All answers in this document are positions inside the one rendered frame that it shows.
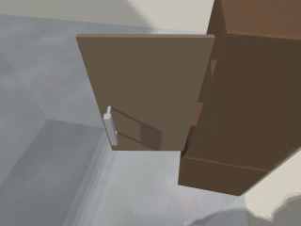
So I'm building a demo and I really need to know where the cupboard door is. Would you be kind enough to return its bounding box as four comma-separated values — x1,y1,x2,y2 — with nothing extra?
75,33,215,152

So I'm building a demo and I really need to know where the handle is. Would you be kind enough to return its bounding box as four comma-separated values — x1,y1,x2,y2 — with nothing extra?
103,105,118,146

